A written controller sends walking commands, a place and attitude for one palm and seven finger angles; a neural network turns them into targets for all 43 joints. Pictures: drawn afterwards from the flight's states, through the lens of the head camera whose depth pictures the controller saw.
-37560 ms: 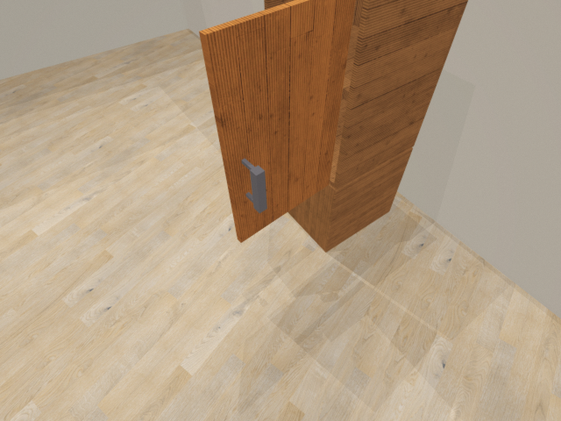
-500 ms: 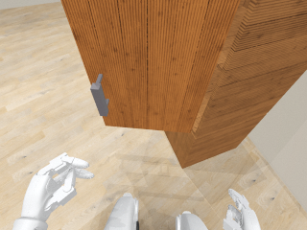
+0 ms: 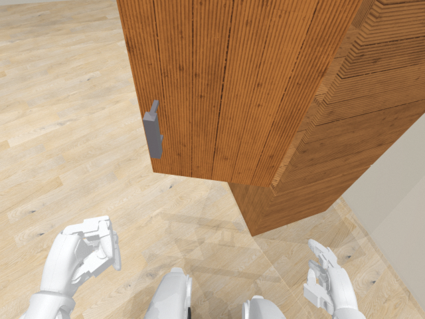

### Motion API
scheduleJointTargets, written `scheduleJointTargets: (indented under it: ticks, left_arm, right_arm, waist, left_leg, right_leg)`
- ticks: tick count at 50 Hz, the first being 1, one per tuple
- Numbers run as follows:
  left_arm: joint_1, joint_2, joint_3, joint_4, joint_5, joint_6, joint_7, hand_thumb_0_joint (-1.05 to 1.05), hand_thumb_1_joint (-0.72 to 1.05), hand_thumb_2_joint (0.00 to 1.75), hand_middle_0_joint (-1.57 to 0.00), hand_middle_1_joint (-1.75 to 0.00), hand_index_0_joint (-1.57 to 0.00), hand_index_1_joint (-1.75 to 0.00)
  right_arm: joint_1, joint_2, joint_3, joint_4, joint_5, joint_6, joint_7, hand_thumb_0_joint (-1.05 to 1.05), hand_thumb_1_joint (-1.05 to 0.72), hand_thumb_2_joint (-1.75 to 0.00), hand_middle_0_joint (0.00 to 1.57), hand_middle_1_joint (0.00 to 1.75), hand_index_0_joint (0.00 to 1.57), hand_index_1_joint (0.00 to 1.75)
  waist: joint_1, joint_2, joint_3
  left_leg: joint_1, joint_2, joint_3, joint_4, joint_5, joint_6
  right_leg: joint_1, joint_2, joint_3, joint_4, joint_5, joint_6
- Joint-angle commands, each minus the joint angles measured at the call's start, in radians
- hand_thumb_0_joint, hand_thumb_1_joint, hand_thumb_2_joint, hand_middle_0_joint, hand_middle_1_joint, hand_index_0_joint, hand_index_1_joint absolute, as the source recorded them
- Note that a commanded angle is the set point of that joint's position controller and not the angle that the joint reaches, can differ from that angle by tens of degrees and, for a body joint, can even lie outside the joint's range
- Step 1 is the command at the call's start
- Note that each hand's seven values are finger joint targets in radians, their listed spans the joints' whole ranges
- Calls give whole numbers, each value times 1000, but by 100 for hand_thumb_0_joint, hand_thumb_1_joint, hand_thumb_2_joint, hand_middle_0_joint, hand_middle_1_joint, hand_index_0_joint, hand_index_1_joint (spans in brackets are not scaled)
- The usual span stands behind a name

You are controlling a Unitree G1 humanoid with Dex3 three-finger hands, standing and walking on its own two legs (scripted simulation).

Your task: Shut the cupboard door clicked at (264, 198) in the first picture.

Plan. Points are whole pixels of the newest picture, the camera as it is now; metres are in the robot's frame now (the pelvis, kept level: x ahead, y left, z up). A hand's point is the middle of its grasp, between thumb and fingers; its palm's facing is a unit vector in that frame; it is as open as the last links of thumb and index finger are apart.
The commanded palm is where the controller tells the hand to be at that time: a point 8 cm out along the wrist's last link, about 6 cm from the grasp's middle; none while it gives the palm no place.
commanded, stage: raise the hand and make a fist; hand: left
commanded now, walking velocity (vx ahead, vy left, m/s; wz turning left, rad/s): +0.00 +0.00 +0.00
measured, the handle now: (155, 129) +0.51 +0.18 +0.01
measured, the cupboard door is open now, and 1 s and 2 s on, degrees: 64 64 64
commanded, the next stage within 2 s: bring the fist close to the handle in 0.60 s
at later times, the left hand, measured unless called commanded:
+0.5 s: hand (123, 243) +0.23 +0.17 +0.04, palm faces -0.05 -1.00 -0.02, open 3.1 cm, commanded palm +0.21 +0.22 +0.05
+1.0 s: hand (135, 222) +0.27 +0.16 +0.03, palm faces -0.08 -1.00 +0.00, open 3.1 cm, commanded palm +0.27 +0.21 +0.04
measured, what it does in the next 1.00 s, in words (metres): stands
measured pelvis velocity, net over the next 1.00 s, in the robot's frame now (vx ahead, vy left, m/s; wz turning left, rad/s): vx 0.01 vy -0.01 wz -0.01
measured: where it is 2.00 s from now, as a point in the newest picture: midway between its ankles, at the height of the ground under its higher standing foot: outside the picture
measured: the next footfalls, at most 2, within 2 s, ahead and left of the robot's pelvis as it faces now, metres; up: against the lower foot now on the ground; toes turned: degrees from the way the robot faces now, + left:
none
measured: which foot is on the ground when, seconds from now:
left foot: down 0.00-1.00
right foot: down 0.00-1.00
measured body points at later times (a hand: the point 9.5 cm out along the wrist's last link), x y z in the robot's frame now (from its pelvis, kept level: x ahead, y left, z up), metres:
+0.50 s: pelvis +0.01 -0.01 +0.00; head +0.08 +0.01 +0.44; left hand +0.23 +0.23 +0.05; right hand +0.19 -0.25 -0.08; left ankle +0.10 +0.09 -0.62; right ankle +0.01 -0.14 -0.62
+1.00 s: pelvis +0.01 -0.01 -0.01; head +0.08 +0.01 +0.43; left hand +0.27 +0.22 +0.04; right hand +0.19 -0.24 -0.09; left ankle +0.10 +0.09 -0.62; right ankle +0.01 -0.14 -0.62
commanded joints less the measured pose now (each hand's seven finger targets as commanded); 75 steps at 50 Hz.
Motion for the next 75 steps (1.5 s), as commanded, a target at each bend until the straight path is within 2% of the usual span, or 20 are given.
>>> scheduleJointTargets:
  ticks: [1, 7, 13, 20, 32, 35, 37, 39, 41, 45, 47, 49, 52, 56, 57, 59, 66, 67, 69, 75]
  left_arm:
    - [-62, 93, 65, -204, -24, -65, -22, 0, 90, 90, -130, -150, -130, -150]
    - [-70, 120, 93, -197, -28, -51, -26, 0, 90, 90, -130, -150, -130, -150]
    - [-57, 97, 88, -165, -48, -51, -43, 0, 90, 90, -130, -150, -130, -150]
    - [-63, 108, 99, -173, -56, -72, -47, 0, 90, 90, -130, -150, -130, -150]
    - [-74, 118, 107, -155, -60, -75, -54, 0, 90, 90, -130, -150, -130, -150]
    - [-82, 99, 89, -157, -63, -76, -62, 0, 90, 90, -130, -150, -130, -150]
    - [-158, 118, 96, -149, -60, -83, -58, 0, 90, 90, -130, -150, -130, -150]
    - [-193, 81, 54, -139, -53, -91, -60, 0, 90, 90, -130, -150, -130, -150]
    - [-258, 104, 73, -101, -52, -92, -59, 0, 90, 90, -130, -150, -130, -150]
    - [-307, 90, 48, -99, -40, -74, -49, 0, 90, 90, -130, -150, -130, -150]
    - [-320, 110, 67, -74, -31, -54, -39, 0, 90, 90, -130, -150, -130, -150]
    - [-375, 75, 23, -68, -14, -41, -21, 0, 90, 90, -130, -150, -130, -150]
    - [-402, 94, 55, -5, 2, -27, 15, 0, 90, 90, -130, -150, -130, -150]
    - [-531, 84, 48, 79, 19, -42, 43, 0, 90, 90, -130, -150, -130, -150]
    - [-556, 116, 80, 106, 24, -48, 48, 0, 90, 90, -130, -150, -130, -150]
    - [-610, 78, 41, 118, 28, -65, 47, 0, 90, 90, -130, -150, -130, -150]
    - [-748, 112, 78, 252, 24, -91, 32, 0, 90, 90, -130, -150, -130, -150]
    - [-744, 131, 97, 266, 25, -93, 31, 0, 90, 90, -130, -150, -130, -150]
    - [-773, 96, 72, 292, 22, -96, 28, 0, 90, 90, -130, -150, -130, -150]
    - [-926, 132, 99, 400, 38, -119, 34, 0, 90, 90, -130, -150, -130, -150]
  right_arm:
    - [-23, -160, -79, -137, 2, -44, -17, 0, -90, -90, 20, 30, 20, 30]
    - [-21, -159, -78, -130, 3, -45, -16, 0, -90, -90, 20, 30, 20, 30]
    - [-15, -153, -84, -122, 8, -47, -18, 0, -90, -90, 20, 30, 20, 30]
    - [-14, -149, -91, -115, 9, -45, -20, 0, -90, -90, 20, 30, 20, 30]
    - [-15, -149, -92, -116, 11, -21, -22, 0, -90, -90, 20, 30, 20, 30]
    - [-18, -149, -90, -121, 12, -18, -23, 0, -90, -90, 20, 30, 20, 30]
    - [-9, -156, -86, -110, 7, -19, -26, 0, -90, -90, 20, 30, 20, 30]
    - [-7, -158, -82, -109, 5, -22, -25, 0, -90, -90, 20, 30, 20, 30]
    - [-5, -167, -81, -100, 5, -21, -26, 0, -90, -90, 20, 30, 20, 30]
    - [-1, -175, -82, -97, 6, -22, -20, 0, -90, -90, 20, 30, 20, 30]
    - [5, -180, -82, -93, 7, -15, -17, 0, -90, -90, 20, 30, 20, 30]
    - [0, -176, -79, -94, 7, -9, -10, 0, -90, -90, 20, 30, 20, 30]
    - [11, -181, -79, -82, 1, 2, -5, 0, -90, -90, 20, 30, 20, 30]
    - [15, -180, -76, -61, -2, 20, 0, 0, -90, -90, 20, 30, 20, 30]
    - [23, -186, -80, -54, -1, 23, -3, 0, -90, -90, 20, 30, 20, 30]
    - [20, -182, -79, -50, -3, 25, 1, 0, -90, -90, 20, 30, 20, 30]
    - [40, -193, -86, -10, -3, 43, 3, 0, -90, -90, 20, 30, 20, 30]
    - [49, -196, -88, -7, -3, 46, 2, 0, -90, -90, 20, 30, 20, 30]
    - [48, -191, -89, -1, -3, 51, 7, 0, -90, -90, 20, 30, 20, 30]
    - [67, -197, -93, 29, -4, 70, 6, 0, -90, -90, 20, 30, 20, 30]
  waist:
    - [-10, 71, -178]
    - [3, 93, -201]
    - [0, 39, -209]
    - [4, 28, -225]
    - [4, 29, -219]
    - [-1, 25, -215]
    - [-13, 26, -207]
    - [-22, 38, -215]
    - [-26, 32, -206]
    - [-15, 78, -277]
    - [-11, 66, -281]
    - [-21, 91, -267]
    - [-14, 59, -270]
    - [-34, 43, -250]
    - [-32, 28, -254]
    - [-36, 50, -285]
    - [-40, 33, -328]
    - [-32, 46, -333]
    - [-40, 34, -351]
    - [-60, 10, -341]
  left_leg:
    - [363, -2, -111, -271, -154, -29]
    - [362, -4, -109, -262, -113, -29]
    - [331, -8, -69, -215, -20, -21]
    - [309, -9, -42, -174, 47, -18]
    - [293, -9, -36, -158, 57, -14]
    - [294, -7, -34, -159, 40, -16]
    - [280, -6, -42, -144, 36, -13]
    - [297, -5, -47, -145, 25, -14]
    - [277, -5, -53, -146, -21, -15]
    - [354, 0, -76, -176, -15, -21]
    - [364, 3, -87, -193, -24, -23]
    - [385, 5, -93, -210, -46, -26]
    - [373, 5, -100, -217, -43, -28]
    - [344, 1, -82, -206, -67, -26]
    - [340, 4, -84, -203, -62, -26]
    - [366, 2, -75, -196, -34, -27]
    - [363, 2, -56, -166, 30, -26]
    - [373, 4, -59, -166, 50, -27]
    - [381, 3, -51, -155, 79, -25]
    - [344, 4, -42, -126, 78, -21]
  right_leg:
    - [-96, 35, 8, -183, 52, -52]
    - [-78, 38, 13, -179, 73, -56]
    - [-42, 36, 30, -195, 102, -52]
    - [-23, 30, 55, -195, 128, -48]
    - [-22, 34, 66, -191, 143, -47]
    - [-33, 32, 67, -196, 122, -44]
    - [-53, 35, 64, -182, 124, -48]
    - [-82, 33, 52, -170, 121, -48]
    - [-102, 34, 54, -172, 81, -49]
    - [-116, 32, 36, -153, 113, -52]
    - [-115, 36, 29, -151, 117, -53]
    - [-138, 30, 25, -153, 111, -51]
    - [-127, 33, 20, -150, 116, -53]
    - [-138, 28, 28, -165, 95, -50]
    - [-138, 31, 29, -160, 100, -52]
    - [-141, 26, 30, -157, 113, -51]
    - [-135, 25, 43, -157, 147, -50]
    - [-136, 28, 42, -151, 161, -54]
    - [-134, 24, 45, -152, 184, -48]
    - [-157, 24, 56, -146, 185, -44]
